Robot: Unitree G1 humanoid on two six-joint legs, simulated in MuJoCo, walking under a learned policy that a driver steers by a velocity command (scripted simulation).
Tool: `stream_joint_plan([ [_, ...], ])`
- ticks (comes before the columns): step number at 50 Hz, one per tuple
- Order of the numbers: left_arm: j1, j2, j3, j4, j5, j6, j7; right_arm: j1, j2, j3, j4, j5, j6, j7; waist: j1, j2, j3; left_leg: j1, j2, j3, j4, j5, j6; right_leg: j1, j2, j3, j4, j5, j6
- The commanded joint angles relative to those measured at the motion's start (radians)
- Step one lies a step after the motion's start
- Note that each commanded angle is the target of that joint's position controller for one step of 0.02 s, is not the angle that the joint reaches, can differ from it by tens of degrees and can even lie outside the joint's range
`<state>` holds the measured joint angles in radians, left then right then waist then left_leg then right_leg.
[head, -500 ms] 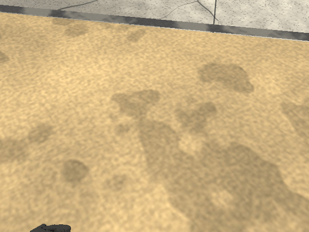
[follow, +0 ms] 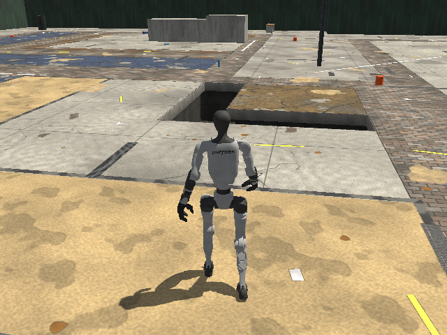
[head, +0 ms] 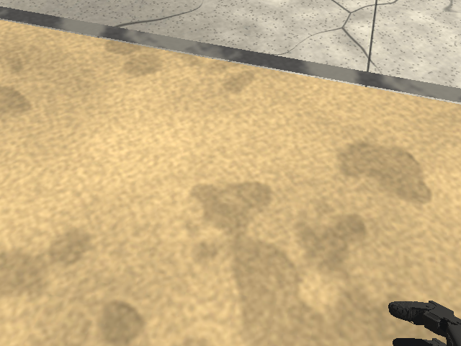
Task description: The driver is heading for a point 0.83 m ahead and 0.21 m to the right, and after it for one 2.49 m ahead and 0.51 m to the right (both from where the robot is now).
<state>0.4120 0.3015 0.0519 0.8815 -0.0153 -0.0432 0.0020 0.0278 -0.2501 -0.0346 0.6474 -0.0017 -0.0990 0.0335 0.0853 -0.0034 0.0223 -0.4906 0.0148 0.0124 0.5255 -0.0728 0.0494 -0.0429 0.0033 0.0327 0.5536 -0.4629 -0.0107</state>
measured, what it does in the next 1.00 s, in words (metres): walks ahead, turning right: right foot, then left foot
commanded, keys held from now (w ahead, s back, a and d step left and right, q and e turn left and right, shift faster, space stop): w+e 0.66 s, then w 0.34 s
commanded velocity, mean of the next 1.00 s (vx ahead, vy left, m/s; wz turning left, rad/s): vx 0.50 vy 0.00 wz -0.43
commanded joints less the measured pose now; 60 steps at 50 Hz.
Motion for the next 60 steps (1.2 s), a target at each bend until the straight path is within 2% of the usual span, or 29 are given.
stream_joint_plan([
  [1, 0.054, 0.065, -0.004, -0.086, -0.013, -0.044, -0.004, 0.433, -0.232, -0.086, 0.035, -0.009, 0.008, -0.02, -0.207, 0.253, -0.44, 0.902, 0.413, -0.717, -0.17, -0.224, 0.246, -0.666, 0.016, 0.1, 0.703, -0.118, -0.008],
  [2, -0.034, 0.136, 0.019, -0.109, -0.034, -0.047, -0.005, 0.369, -0.182, -0.068, 0.035, -0.001, 0.009, -0.024, -0.206, 0.18, -0.264, 0.773, 0.379, -0.569, -0.199, -0.266, 0.2, -0.738, -0.033, 0.099, 0.751, -0.054, -0.011],
  [4, -0.124, 0.12, 0.024, -0.131, -0.016, -0.037, -0.001, 0.248, -0.123, -0.048, 0.039, -0.002, 0.006, -0.023, -0.15, 0.101, -0.099, 0.51, 0.302, -0.359, -0.268, -0.177, 0.157, -0.695, -0.105, 0.064, 0.679, 0.089, -0.007],
  [5, -0.108, 0.107, 0.029, -0.126, -0.012, -0.023, 0.0, 0.208, -0.1, -0.042, 0.041, -0.008, -0.002, -0.021, -0.114, 0.119, -0.065, 0.42, 0.272, -0.28, -0.308, -0.124, 0.144, -0.638, -0.131, 0.073, 0.641, 0.133, -0.004],
  [8, -0.087, 0.052, 0.025, -0.127, -0.014, 0.014, 0.001, 0.164, -0.11, -0.052, 0.065, -0.01, -0.022, -0.02, -0.071, 0.1, -0.017, 0.31, 0.262, -0.14, -0.386, 0.0, 0.151, -0.59, -0.145, 0.071, 0.597, 0.201, 0.013],
  [15, -0.267, 0.018, 0.015, -0.189, -0.005, 0.009, -0.029, 0.205, -0.169, -0.072, 0.119, -0.009, -0.012, -0.042, -0.119, 0.046, 0.037, 0.372, 0.229, 0.102, -0.407, 0.119, 0.119, -0.617, -0.128, 0.012, 0.25, 0.514, 0.013],
  [20, -0.397, 0.024, 0.013, -0.261, -0.005, 0.011, -0.055, 0.274, -0.21, -0.088, 0.16, 0.016, 0.021, -0.044, -0.16, 0.042, 0.077, 0.542, 0.281, 0.153, -0.351, 0.188, 0.097, -0.654, -0.107, -0.051, 0.107, 0.429, -0.032],
  [23, -0.337, 0.066, 0.036, -0.275, -0.003, 0.018, -0.061, 0.253, -0.25, -0.099, 0.16, 0.031, 0.043, -0.05, -0.098, 0.088, 0.008, 0.599, 0.284, 0.195, -0.164, 0.619, 0.064, -0.509, -0.024, -0.132, 0.092, 0.273, -0.088],
  [25, -0.054, 0.162, 0.093, -0.204, -0.008, 0.024, -0.044, 0.234, -0.236, -0.09, 0.153, 0.034, 0.054, -0.056, 0.056, 0.06, -0.143, 0.458, 0.219, 0.241, 0.229, 0.676, 0.008, -0.098, 0.063, -0.144, 0.004, 0.324, -0.156],
  [26, 0.051, 0.272, 0.125, -0.181, -0.012, 0.034, -0.021, 0.268, -0.153, -0.063, 0.12, -0.004, 0.044, -0.056, 0.057, -0.129, -0.224, 0.12, 0.137, 0.246, 0.582, 0.155, -0.051, 0.214, -0.139, 0.201, -0.024, 0.317, -0.249],
  [27, -0.01, 0.315, 0.119, -0.221, -0.012, 0.017, -0.027, 0.295, -0.078, -0.032, 0.074, -0.009, 0.008, -0.045, -0.029, -0.263, -0.357, -0.198, -0.064, 0.034, 0.856, -0.522, -0.091, 0.419, -0.332, 0.766, -0.206, 0.137, -0.428],
  [28, -0.006, 0.219, 0.09, -0.229, -0.007, 0.002, -0.037, 0.183, -0.17, -0.051, 0.059, 0.028, -0.024, -0.03, 0.039, -0.121, -0.336, -0.309, -0.008, -0.107, 0.89, -0.478, -0.066, 0.409, -0.331, 0.734, -0.274, 0.109, -0.38],
  [29, -0.032, 0.176, 0.077, -0.222, -0.003, -0.01, -0.037, 0.132, -0.174, -0.05, 0.041, 0.048, -0.041, -0.024, 0.024, -0.097, -0.212, -0.34, 0.031, -0.092, 0.839, -0.397, -0.04, 0.294, -0.297, 0.586, -0.269, 0.164, -0.341],
  [30, -0.096, 0.15, 0.069, -0.227, -0.004, -0.015, -0.037, 0.132, -0.161, -0.048, 0.051, 0.029, -0.047, -0.032, -0.027, -0.013, -0.132, -0.29, 0.075, -0.092, 0.741, -0.322, -0.036, 0.143, -0.25, 0.472, -0.267, 0.264, -0.303],
  [31, -0.153, 0.112, 0.057, -0.241, 0.001, -0.017, -0.032, 0.14, -0.175, -0.057, 0.063, 0.005, -0.042, -0.038, -0.062, -0.021, -0.098, -0.219, 0.103, -0.094, 0.658, -0.278, -0.041, 0.032, -0.215, 0.389, -0.278, 0.365, -0.282],
  [32, -0.183, 0.102, 0.051, -0.258, 0.012, -0.017, -0.027, 0.159, -0.177, -0.061, 0.068, -0.001, -0.029, -0.036, -0.089, -0.043, -0.084, -0.16, 0.113, -0.098, 0.627, -0.247, -0.048, -0.043, -0.195, 0.359, -0.3, 0.422, -0.28],
  [35, -0.176, 0.118, 0.054, -0.254, 0.01, -0.025, -0.011, 0.168, -0.139, -0.053, 0.072, -0.011, 0.0, -0.035, -0.106, -0.034, -0.07, -0.123, 0.104, -0.067, 0.505, -0.168, -0.093, -0.136, -0.17, 0.265, -0.336, 0.567, -0.289],
  [40, -0.105, 0.128, 0.052, -0.209, 0.004, -0.025, 0.007, 0.003, -0.088, -0.026, 0.038, -0.003, -0.001, -0.021, -0.033, -0.067, -0.021, -0.066, 0.064, -0.04, 0.143, 0.162, -0.112, -0.176, -0.11, 0.143, -0.349, 0.49, -0.217],
  [45, -0.033, 0.138, 0.054, -0.157, -0.002, -0.021, 0.005, -0.092, -0.119, -0.029, 0.005, 0.01, -0.016, 0.0, 0.005, -0.075, 0.027, -0.098, 0.042, -0.054, 0.004, 0.158, -0.067, -0.046, -0.188, 0.211, -0.301, 0.424, -0.207],
  [48, -0.033, 0.147, 0.06, -0.141, 0.0, -0.009, 0.01, -0.046, -0.142, -0.038, 0.009, 0.009, -0.024, 0.008, -0.029, -0.103, 0.022, -0.058, 0.028, -0.042, -0.03, 0.038, -0.021, 0.04, -0.226, 0.24, -0.236, 0.553, -0.181],
  [50, -0.06, 0.129, 0.051, -0.147, 0.004, -0.001, 0.011, 0.141, -0.19, -0.065, 0.062, 0.002, -0.029, 0.0, -0.128, -0.086, -0.096, 0.216, -0.005, -0.001, -0.062, 0.045, 0.032, 0.018, -0.149, 0.178, -0.016, 0.809, -0.14],
  [51, -0.058, 0.088, 0.031, -0.169, 0.019, 0.001, 0.013, 0.307, -0.243, -0.078, 0.085, -0.011, -0.03, -0.004, -0.193, -0.001, -0.249, 0.496, 0.143, -0.167, -0.029, 0.064, 0.098, -0.133, -0.082, 0.127, 0.259, 0.641, -0.103],
  [52, 0.087, 0.005, 0.009, -0.175, 0.002, -0.016, 0.009, 0.398, -0.315, -0.099, 0.122, -0.011, -0.02, 0.001, -0.142, 0.299, -0.369, 0.838, 0.349, -0.624, -0.12, -0.165, 0.257, -0.522, 0.085, 0.055, 0.619, 0.07, -0.02],
  [53, 0.048, 0.075, 0.016, -0.164, -0.008, -0.027, 0.007, 0.405, -0.219, -0.073, 0.126, 0.018, -0.018, 0.007, -0.177, 0.248, -0.339, 0.846, 0.358, -0.773, -0.227, -0.387, 0.248, -0.665, 0.063, 0.149, 0.731, -0.105, -0.022],
  [54, -0.06, 0.129, 0.031, -0.188, -0.021, -0.034, 0.003, 0.336, -0.176, -0.059, 0.115, 0.019, -0.015, 0.003, -0.184, 0.156, -0.19, 0.728, 0.332, -0.634, -0.243, -0.401, 0.204, -0.727, 0.011, 0.136, 0.756, -0.026, -0.029],
  [55, -0.13, 0.123, 0.027, -0.205, -0.014, -0.038, 0.005, 0.271, -0.162, -0.052, 0.1, 0.005, -0.008, -0.001, -0.163, 0.072, -0.117, 0.6, 0.292, -0.519, -0.254, -0.309, 0.178, -0.705, -0.039, 0.09, 0.72, 0.055, -0.031],
  [56, -0.175, 0.114, 0.03, -0.219, 0.006, -0.042, 0.006, 0.225, -0.148, -0.044, 0.097, -0.004, -0.005, 0.0, -0.14, 0.054, -0.041, 0.479, 0.258, -0.447, -0.271, -0.101, 0.184, -0.681, -0.062, 0.068, 0.656, 0.102, -0.021],
  [57, -0.165, 0.106, 0.035, -0.219, 0.018, -0.041, 0.008, 0.2, -0.133, -0.035, 0.093, -0.012, -0.007, -0.001, -0.106, 0.071, -0.038, 0.413, 0.229, -0.383, -0.27, 0.122, 0.179, -0.614, -0.083, 0.065, 0.612, 0.124, -0.011],
  [60, -0.119, 0.045, 0.023, -0.212, 0.029, -0.028, 0.013, 0.198, -0.139, -0.034, 0.111, -0.003, -0.008, -0.007, -0.062, 0.083, -0.077, 0.352, 0.187, -0.245, -0.25, 0.59, 0.198, -0.513, -0.073, 0.031, 0.461, 0.113, 0.04],
])
Keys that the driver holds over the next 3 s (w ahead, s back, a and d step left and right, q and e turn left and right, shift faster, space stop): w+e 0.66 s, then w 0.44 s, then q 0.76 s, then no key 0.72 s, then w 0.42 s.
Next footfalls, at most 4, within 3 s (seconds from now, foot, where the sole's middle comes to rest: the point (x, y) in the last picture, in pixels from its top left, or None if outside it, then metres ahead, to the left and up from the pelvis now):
0.50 right None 0.39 -0.18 -0.76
1.00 left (289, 253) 0.75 -0.10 -0.76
1.48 right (371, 239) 0.82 -0.36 -0.76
1.88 left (286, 236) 0.81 -0.09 -0.76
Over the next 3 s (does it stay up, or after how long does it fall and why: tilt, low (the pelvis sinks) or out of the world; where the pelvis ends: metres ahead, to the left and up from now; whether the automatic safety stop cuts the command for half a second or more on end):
stays up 0.85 -0.18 0.02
